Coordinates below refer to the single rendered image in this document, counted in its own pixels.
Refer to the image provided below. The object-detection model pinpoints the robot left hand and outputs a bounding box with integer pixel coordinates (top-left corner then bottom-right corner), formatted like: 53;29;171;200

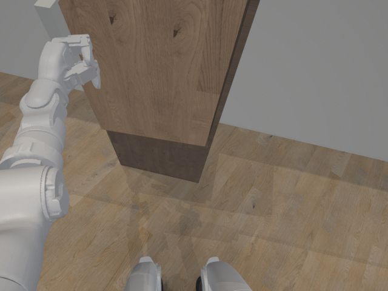
38;34;101;95

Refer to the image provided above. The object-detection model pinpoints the left robot forearm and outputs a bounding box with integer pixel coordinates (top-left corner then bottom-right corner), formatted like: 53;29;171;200
0;79;69;172

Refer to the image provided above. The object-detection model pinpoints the cupboard door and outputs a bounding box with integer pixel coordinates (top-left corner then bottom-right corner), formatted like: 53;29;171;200
58;0;247;147

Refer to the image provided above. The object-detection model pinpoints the left robot upper arm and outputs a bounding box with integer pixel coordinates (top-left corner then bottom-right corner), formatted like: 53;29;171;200
0;166;70;291

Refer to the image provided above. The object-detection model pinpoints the robot thigh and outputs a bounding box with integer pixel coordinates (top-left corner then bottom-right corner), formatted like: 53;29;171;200
123;262;161;291
201;261;252;291

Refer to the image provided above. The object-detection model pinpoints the robot left thigh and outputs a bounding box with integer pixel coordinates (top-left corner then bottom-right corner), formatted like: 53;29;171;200
123;262;161;291

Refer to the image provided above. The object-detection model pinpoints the robot right thigh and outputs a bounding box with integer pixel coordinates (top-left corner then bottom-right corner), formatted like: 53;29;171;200
201;261;252;291

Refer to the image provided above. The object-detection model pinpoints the handle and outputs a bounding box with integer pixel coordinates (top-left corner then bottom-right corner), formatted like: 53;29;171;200
34;0;84;85

